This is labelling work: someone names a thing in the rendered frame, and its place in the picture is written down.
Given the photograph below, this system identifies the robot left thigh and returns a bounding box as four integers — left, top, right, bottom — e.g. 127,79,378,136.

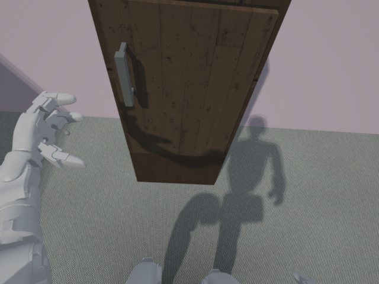
126,262,162,284

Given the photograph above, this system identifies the robot right thigh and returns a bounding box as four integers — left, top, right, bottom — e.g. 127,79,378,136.
202,272,240,284

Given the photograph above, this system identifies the handle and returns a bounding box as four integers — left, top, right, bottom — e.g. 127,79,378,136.
114,42,134,107

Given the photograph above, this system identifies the robot left forearm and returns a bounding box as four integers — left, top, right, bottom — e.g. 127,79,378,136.
0,151,43,251

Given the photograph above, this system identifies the robot left hand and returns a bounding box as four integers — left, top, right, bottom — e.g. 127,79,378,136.
12,91,86,168

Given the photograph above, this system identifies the cupboard door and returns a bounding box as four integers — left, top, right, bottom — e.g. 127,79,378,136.
95,0,279,157

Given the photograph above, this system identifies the robot left upper arm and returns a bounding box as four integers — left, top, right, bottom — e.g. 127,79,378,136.
0,242,52,284

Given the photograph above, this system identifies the robot right hand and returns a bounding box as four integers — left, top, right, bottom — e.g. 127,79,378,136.
293,271,318,284

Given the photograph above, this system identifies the robot thigh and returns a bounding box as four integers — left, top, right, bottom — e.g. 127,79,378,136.
126,262,162,284
202,272,240,284

